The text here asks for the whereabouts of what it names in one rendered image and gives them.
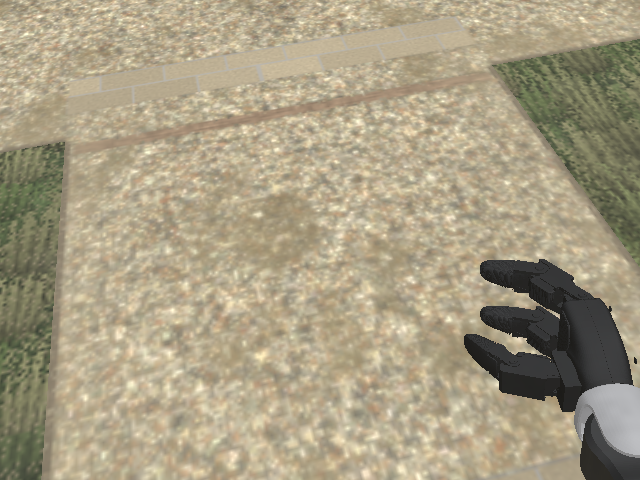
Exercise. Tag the right robot forearm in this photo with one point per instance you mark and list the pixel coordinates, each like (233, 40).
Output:
(607, 421)

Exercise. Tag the right robot hand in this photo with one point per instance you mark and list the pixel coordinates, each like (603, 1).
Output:
(584, 345)

